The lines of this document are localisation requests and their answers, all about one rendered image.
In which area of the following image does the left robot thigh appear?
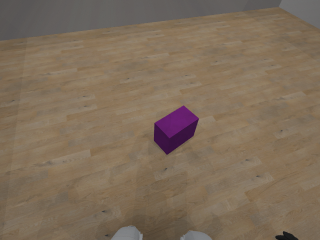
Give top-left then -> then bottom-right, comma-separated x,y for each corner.
111,226 -> 143,240

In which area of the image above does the carton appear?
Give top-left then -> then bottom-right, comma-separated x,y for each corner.
154,105 -> 199,155

